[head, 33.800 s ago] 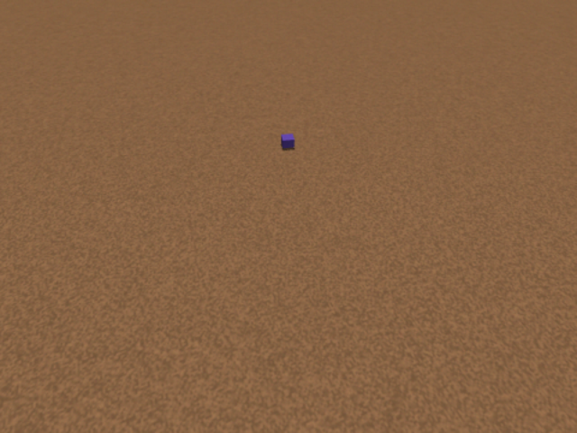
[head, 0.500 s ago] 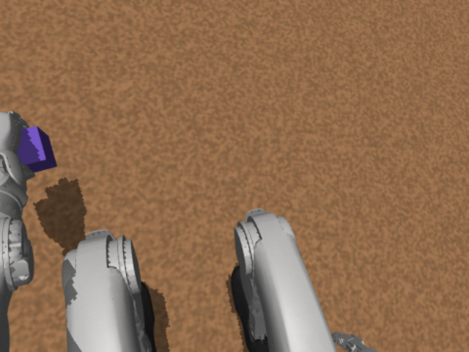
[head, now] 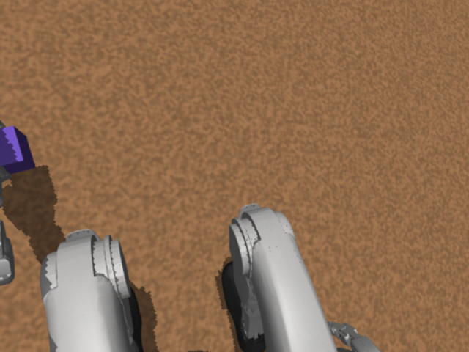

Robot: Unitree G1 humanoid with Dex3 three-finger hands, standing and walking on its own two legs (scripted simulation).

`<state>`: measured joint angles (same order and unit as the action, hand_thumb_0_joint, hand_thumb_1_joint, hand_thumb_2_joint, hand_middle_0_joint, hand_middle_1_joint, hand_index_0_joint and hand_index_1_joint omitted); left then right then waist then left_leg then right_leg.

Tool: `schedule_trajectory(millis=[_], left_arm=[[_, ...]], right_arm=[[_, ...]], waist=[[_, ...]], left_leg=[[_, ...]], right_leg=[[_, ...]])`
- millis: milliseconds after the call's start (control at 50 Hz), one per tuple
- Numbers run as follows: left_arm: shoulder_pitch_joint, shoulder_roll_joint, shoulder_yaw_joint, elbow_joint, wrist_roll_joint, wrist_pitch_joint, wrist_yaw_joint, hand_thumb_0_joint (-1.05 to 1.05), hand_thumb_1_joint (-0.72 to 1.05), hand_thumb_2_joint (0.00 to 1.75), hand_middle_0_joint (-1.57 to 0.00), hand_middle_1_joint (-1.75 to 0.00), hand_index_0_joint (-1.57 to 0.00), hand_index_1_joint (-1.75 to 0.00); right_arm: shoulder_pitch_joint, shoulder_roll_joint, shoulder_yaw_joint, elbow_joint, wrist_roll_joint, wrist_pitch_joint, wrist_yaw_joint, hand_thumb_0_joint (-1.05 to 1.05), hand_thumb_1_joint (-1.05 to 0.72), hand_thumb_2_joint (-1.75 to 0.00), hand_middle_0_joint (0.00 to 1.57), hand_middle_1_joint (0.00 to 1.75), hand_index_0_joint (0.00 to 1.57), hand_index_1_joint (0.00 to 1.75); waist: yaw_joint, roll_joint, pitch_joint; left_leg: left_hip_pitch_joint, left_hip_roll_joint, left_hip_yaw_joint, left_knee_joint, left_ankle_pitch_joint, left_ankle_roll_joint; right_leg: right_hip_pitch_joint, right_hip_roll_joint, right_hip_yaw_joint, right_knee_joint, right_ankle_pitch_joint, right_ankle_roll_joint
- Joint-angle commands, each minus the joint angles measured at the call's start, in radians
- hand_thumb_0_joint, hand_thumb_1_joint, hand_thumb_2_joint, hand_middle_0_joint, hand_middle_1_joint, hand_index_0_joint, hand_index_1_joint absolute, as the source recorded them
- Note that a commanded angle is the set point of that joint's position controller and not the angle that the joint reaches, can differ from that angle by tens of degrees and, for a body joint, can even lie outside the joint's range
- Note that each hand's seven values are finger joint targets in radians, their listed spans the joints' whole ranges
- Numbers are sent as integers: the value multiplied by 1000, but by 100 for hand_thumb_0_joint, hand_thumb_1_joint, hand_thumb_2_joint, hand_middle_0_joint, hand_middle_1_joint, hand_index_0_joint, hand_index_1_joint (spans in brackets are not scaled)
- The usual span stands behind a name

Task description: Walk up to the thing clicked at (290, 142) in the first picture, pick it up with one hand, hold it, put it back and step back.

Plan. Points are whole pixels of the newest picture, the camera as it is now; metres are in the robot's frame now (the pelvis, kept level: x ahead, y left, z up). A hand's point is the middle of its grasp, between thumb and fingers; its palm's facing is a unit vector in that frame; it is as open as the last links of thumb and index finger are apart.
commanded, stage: lower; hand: left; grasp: from above
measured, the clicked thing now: (2, 153) +0.46 +0.33 -0.21
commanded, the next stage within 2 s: rest in 0.10 s
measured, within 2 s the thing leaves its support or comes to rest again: rests again in 1.24 s
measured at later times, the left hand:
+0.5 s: hand (2, 162) +0.45 +0.34 -0.23, palm faces -0.39 -0.23 -0.89, open 8.7 cm
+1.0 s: hand (10, 165) +0.45 +0.33 -0.25, palm faces -0.38 -0.23 -0.90, open 8.7 cm
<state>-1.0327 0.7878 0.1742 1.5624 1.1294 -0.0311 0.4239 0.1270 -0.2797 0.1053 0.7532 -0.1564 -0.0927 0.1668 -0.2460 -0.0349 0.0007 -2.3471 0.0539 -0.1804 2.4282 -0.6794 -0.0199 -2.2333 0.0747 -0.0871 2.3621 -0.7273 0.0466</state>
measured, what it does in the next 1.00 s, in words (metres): stands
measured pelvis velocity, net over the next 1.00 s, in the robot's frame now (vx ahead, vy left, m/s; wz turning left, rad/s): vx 0.00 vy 0.01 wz -0.08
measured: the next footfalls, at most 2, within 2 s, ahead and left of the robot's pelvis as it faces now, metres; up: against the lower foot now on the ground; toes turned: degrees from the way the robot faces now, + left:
none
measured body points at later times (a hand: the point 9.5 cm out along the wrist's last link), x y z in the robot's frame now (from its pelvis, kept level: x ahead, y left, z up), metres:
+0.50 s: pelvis +0.00 +0.00 -0.02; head +0.27 +0.08 +0.33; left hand +0.47 +0.35 -0.18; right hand +0.05 -0.26 -0.11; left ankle +0.07 +0.14 -0.29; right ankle +0.09 -0.12 -0.29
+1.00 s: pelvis +0.00 +0.01 -0.02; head +0.27 +0.11 +0.32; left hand +0.47 +0.34 -0.20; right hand +0.04 -0.25 -0.09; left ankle +0.07 +0.14 -0.29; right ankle +0.09 -0.12 -0.29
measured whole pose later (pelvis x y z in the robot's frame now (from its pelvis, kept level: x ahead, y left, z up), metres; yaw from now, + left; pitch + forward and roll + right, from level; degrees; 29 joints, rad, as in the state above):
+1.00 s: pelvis +0.00 +0.01 -0.02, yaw -5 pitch +29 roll -13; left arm -1.06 0.96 0.21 1.73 1.12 -0.06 0.59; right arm 0.09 -0.31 0.25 0.72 -0.23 -0.22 0.23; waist -0.33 -0.12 0.13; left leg -2.37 0.06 -0.27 2.53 -0.70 -0.02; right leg -2.23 0.11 -0.15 2.40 -0.72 0.06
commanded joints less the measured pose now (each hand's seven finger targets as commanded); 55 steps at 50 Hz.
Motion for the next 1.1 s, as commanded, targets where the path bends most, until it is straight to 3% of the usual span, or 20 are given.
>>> schedule_trajectory(millis=[0, 80, 160, 200, 260, 340, 380, 440, 460, 540, 660, 700, 720, 820, 920, 960, 1000, 1020, 1040, 1080], left_arm=[[-290, 286, 32, -134, 12, -21, 65, 0, 78, 43, -116, -41, -118, -40], [-294, 312, 60, -143, 25, -21, 98, 0, 78, 42, -117, -40, -118, -38], [-289, 309, 48, -112, 19, -12, 109, 0, 78, 45, -116, -43, -117, -42], [-301, 325, 55, -128, 19, -10, 120, 0, 79, 47, -119, -37, -119, -37], [-297, 308, 47, -90, 8, -10, 123, 0, 79, 44, -118, -35, -118, -34], [-273, 328, 24, -42, -4, -15, 112, 0, 74, 43, -114, -36, -114, -35], [-257, 377, 60, -40, -4, -25, 118, 0, 76, 44, -116, -36, -116, -35], [-256, 386, 67, -34, -1, -35, 131, 0, 77, 45, -117, -36, -117, -36], [-271, 364, 53, -45, -9, -40, 134, 0, 79, 44, -117, -36, -118, -35], [-276, 407, 58, -36, 3, -51, 147, 0, 79, 43, -117, -37, -118, -36], [-264, 412, 49, -8, 11, -46, 177, 0, 80, 44, -118, -37, -118, -36], [-260, 418, 65, -13, 5, -43, 186, 0, 81, 46, -118, -37, -119, -37], [-257, 410, 52, 0, 0, -42, 191, 0, 80, 44, -118, -36, -118, -36], [-263, 401, 37, 33, -8, -32, 199, 0, 80, 47, -117, -39, -118, -38], [-271, 431, 36, 56, -9, -35, 204, 0, 77, 44, -116, -36, -116, -35], [-309, 405, 6, 23, -14, -42, 205, 0, 78, 44, -117, -37, -117, -36], [-281, 428, 22, 62, -7, -39, 212, 0, 78, 45, -116, -37, -117, -37], [-303, 411, 2, 43, -6, -42, 209, 0, 77, 46, -116, -38, -116, -38], [-279, 449, 34, 82, -3, -39, 216, 0, 79, 45, -117, -38, -117, -38], [-307, 403, -3, 63, -14, -44, 215, 0, 77, 45, -116, -37, -116, -37]], right_arm=[[217, -250, -57, 0, -8, -6, -3, 0, -90, -90, 20, 30, 20, 30], [209, -260, -48, -3, -18, -12, 0, 0, -90, -90, 20, 30, 20, 30], [198, -263, -44, -3, -21, -21, 10, 0, -90, -90, 20, 30, 20, 30], [197, -267, -38, -7, -25, -25, 12, 0, -89, -90, 20, 30, 20, 30], [201, -272, -30, -6, -30, -30, 16, 0, -88, -89, 20, 30, 20, 30], [204, -275, -14, 0, -32, -46, 21, 0, -89, -89, 20, 30, 20, 30], [216, -287, -7, 6, -40, -52, 19, 0, -89, -89, 20, 30, 20, 30], [214, -284, 7, 1, -45, -61, 27, 0, -89, -89, 20, 30, 20, 30], [199, -285, 15, -14, -45, -67, 27, 0, -89, -89, 20, 30, 20, 30], [191, -301, 25, -15, -50, -80, 32, 0, -89, -89, 20, 30, 20, 30], [179, -310, 40, -19, -59, -104, 41, 0, -89, -89, 20, 30, 20, 30], [179, -314, 43, -18, -60, -109, 41, 0, -89, -89, 20, 30, 20, 30], [168, -313, 48, -17, -60, -112, 43, 0, -89, -90, 20, 30, 20, 30], [171, -324, 55, -21, -69, -125, 52, 0, -89, -90, 20, 30, 20, 30], [164, -338, 64, -21, -71, -134, 56, 0, -89, -90, 20, 30, 20, 30], [149, -331, 73, -32, -71, -143, 59, 0, -89, -90, 20, 30, 20, 30], [163, -343, 72, -16, -75, -150, 62, 0, -89, -90, 20, 30, 20, 30], [159, -345, 76, -29, -72, -157, 65, 0, -89, -90, 20, 30, 20, 30], [174, -354, 74, -11, -76, -156, 67, 0, -89, -90, 20, 30, 20, 30], [159, -343, 83, -32, -74, -166, 73, 0, -89, -90, 20, 30, 20, 30]], waist=[[-10, 316, -684], [-8, 370, -682], [-12, 390, -650], [-18, 417, -666], [-46, 366, -641], [-49, 330, -602], [-50, 330, -620], [-55, 332, -624], [-58, 341, -616], [-65, 378, -599], [-74, 401, -560], [-74, 394, -577], [-68, 406, -568], [-95, 390, -537], [-107, 396, -524], [-107, 414, -525], [-112, 434, -510], [-120, 424, -511], [-124, 426, -511], [-130, 407, -492]], left_leg=[[511, 1, 107, -184, 212, 43], [528, 3, 105, -180, 202, 38], [526, 5, 92, -185, 185, 34], [542, 5, 89, -180, 197, 31], [514, 7, 80, -167, 181, 36], [469, 10, 79, -144, 180, 45], [475, 13, 77, -134, 208, 45], [475, 16, 72, -127, 225, 44], [485, 15, 71, -128, 224, 41], [488, 18, 60, -131, 210, 37], [495, 23, 58, -121, 212, 35], [503, 24, 55, -123, 228, 33], [504, 25, 53, -129, 217, 31], [490, 26, 43, -128, 208, 33], [491, 30, 32, -128, 191, 31], [501, 29, 30, -135, 188, 27], [525, 32, 23, -139, 199, 21], [538, 32, 21, -133, 215, 20], [529, 34, 22, -129, 213, 23], [506, 32, 22, -125, 202, 26]], right_leg=[[341, 22, -105, -225, 306, -65], [319, 22, -114, -210, 296, -68], [278, 25, -126, -190, 275, -75], [281, 23, -130, -180, 286, -76], [279, 27, -138, -189, 276, -70], [310, 31, -131, -197, 285, -64], [347, 34, -135, -196, 315, -59], [371, 37, -138, -190, 334, -58], [359, 36, -143, -190, 328, -60], [345, 40, -153, -180, 313, -65], [338, 45, -157, -179, 320, -64], [355, 44, -163, -183, 332, -61], [343, 46, -164, -177, 321, -65], [344, 48, -174, -183, 316, -62], [335, 49, -182, -181, 299, -64], [324, 51, -183, -179, 295, -66], [319, 51, -190, -169, 298, -69], [319, 49, -193, -168, 311, -66], [331, 53, -192, -172, 315, -66], [322, 52, -190, -179, 306, -64]])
